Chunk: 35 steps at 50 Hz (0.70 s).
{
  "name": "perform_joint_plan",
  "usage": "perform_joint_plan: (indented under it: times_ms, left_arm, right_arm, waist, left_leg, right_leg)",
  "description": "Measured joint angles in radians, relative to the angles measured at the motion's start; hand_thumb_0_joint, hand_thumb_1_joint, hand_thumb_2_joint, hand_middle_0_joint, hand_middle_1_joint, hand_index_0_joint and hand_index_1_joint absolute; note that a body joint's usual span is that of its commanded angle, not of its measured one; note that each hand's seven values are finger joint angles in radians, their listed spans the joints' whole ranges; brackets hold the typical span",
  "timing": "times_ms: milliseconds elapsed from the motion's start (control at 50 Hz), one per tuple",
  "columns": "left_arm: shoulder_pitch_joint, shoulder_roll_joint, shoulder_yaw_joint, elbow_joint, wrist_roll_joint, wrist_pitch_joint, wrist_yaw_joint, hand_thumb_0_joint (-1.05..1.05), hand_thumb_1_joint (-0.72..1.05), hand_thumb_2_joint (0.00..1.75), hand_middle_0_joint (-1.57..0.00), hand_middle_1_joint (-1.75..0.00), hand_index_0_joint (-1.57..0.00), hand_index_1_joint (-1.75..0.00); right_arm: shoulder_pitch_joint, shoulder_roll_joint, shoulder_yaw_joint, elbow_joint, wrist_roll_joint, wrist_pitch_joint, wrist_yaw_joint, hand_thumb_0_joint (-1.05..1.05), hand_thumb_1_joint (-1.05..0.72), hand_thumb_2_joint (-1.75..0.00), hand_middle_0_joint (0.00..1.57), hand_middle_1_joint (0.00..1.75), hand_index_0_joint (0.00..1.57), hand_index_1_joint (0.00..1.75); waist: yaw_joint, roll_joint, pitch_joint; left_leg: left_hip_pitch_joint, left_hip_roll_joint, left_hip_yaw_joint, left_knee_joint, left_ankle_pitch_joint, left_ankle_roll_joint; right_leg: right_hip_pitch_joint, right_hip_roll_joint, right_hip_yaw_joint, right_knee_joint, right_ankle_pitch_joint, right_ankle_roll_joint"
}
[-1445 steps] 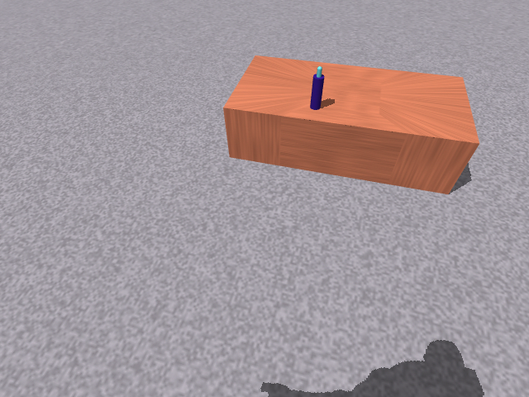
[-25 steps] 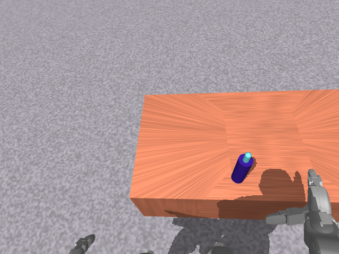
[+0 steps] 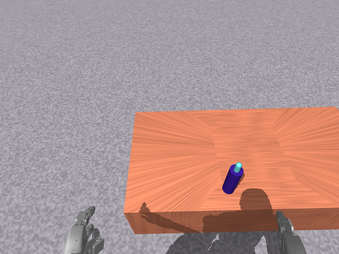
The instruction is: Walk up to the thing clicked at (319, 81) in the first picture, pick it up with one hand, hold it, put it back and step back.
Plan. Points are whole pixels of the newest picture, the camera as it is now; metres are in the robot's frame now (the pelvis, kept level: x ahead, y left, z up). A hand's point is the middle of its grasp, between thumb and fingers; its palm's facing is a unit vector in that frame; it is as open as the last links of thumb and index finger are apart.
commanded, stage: home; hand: right
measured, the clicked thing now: (233, 177) +0.47 -0.23 -0.29
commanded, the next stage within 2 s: stand in 1.70 s
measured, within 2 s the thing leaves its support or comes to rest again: neither
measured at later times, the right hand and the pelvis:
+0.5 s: hand (261, 251) +0.17 -0.18 -0.06, palm faces +0.11 +0.95 -0.28, open 17.6 cm; pelvis +0.00 +0.00 +0.00, yaw +1 degrees
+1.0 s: hand (266, 251) +0.17 -0.19 -0.06, palm faces +0.11 +0.96 -0.27, open 17.6 cm; pelvis +0.00 -0.01 +0.00, yaw +1 degrees
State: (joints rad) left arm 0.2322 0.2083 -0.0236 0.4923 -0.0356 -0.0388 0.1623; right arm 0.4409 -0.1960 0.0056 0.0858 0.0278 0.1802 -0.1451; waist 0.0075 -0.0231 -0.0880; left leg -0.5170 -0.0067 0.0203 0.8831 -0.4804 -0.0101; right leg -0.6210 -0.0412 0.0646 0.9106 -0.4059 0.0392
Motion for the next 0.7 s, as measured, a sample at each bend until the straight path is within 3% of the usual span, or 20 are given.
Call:
perform_joint_plan:
  times_ms: [240, 700]
  left_arm:
    - [0.044, 0.009, 0.009, 0.011, 0.002, -0.026, 0.0, 0.01, 0.9, 0.91, -0.2, -0.3, -0.2, -0.31]
    - [0.025, 0.0, 0.009, 0.016, 0.012, -0.062, 0.004, 0.01, 0.9, 0.91, -0.2, -0.3, -0.2, -0.31]
  right_arm:
    - [0.008, 0.011, 0.0, -0.018, -0.004, 0.015, 0.0, -0.01, 0.57, -0.04, 0.05, 0.05, 0.05, 0.04]
    - [0.014, 0.007, -0.001, -0.049, -0.013, 0.043, -0.009, -0.01, 0.56, -0.04, 0.05, 0.05, 0.05, 0.04]
  waist:
    - [0.014, -0.005, 0.004]
    - [0.009, -0.005, -0.003]
  left_leg:
    - [-0.019, -0.006, -0.008, 0.019, -0.001, 0.004]
    - [-0.021, -0.005, -0.019, 0.023, -0.002, -0.01]
  right_leg:
    - [-0.011, -0.007, -0.007, 0.01, 0.0, 0.004]
    - [-0.019, -0.007, -0.017, 0.036, -0.016, -0.01]
